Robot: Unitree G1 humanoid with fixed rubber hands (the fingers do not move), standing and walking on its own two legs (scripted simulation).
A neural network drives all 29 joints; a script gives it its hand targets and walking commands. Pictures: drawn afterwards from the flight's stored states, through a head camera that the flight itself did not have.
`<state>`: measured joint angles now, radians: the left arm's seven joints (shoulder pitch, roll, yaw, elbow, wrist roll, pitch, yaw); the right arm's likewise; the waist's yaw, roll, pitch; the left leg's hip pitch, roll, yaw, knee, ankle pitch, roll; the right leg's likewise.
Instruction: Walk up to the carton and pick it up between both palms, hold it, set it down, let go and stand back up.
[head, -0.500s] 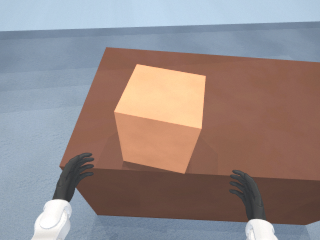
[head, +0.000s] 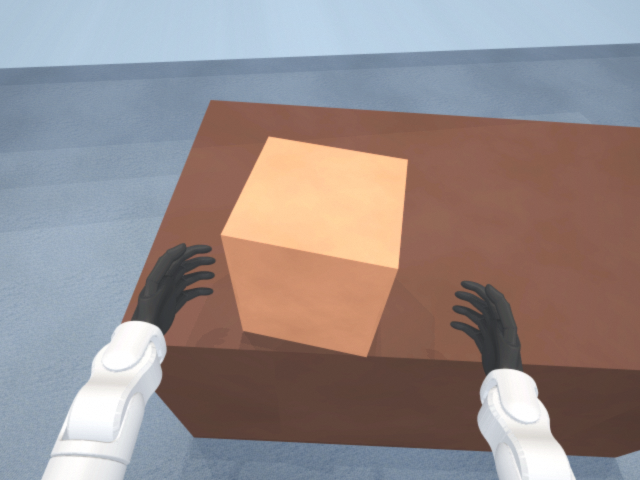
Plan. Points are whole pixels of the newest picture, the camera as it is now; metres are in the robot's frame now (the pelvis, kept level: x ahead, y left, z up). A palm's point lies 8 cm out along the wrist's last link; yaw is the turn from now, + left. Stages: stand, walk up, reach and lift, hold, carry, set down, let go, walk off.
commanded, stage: reach and lift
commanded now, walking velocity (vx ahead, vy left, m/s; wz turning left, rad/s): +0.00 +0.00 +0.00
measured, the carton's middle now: (319, 251) +0.43 +0.04 -0.01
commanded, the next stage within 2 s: none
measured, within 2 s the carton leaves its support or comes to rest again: neither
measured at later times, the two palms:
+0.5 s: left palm (180, 221) +0.36 +0.20 +0.13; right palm (497, 264) +0.33 -0.16 +0.12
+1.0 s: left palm (190, 161) +0.42 +0.20 +0.17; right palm (500, 213) +0.38 -0.17 +0.15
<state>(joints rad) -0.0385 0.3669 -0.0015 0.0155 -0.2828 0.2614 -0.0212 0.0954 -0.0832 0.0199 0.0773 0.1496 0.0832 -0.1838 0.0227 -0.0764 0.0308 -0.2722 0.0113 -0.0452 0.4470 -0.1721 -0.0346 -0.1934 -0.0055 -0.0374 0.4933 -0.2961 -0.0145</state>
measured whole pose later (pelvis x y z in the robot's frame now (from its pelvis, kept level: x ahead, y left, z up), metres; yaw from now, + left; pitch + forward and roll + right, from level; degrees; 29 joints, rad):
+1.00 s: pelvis -0.01 +0.00 +0.00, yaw +0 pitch -1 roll +0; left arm -0.88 0.39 0.00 0.71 -0.28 0.42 0.00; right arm -0.71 -0.15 -0.04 0.57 0.19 0.34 -0.22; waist -0.05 -0.08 0.02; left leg -0.27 0.01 -0.05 0.44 -0.16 -0.04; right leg -0.19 -0.01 -0.04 0.49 -0.28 -0.01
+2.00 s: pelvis +0.01 +0.02 +0.00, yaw -1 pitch +12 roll -1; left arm -0.78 0.27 0.00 1.24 -0.23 -0.32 -0.01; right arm -0.71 -0.15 -0.04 1.12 0.19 -0.31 -0.12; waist -0.06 -0.03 -0.10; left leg -0.54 0.02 -0.05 0.52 -0.19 -0.03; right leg -0.43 0.01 -0.04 0.49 -0.27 0.00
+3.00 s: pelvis +0.01 +0.02 +0.00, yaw -1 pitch +12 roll -1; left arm -0.78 0.13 0.27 1.26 0.10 -0.40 0.00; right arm -0.71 0.08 -0.42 1.12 -0.22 -0.37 -0.16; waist -0.06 -0.02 -0.12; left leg -0.54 0.02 -0.05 0.52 -0.19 -0.02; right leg -0.43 0.01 -0.04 0.49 -0.27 0.00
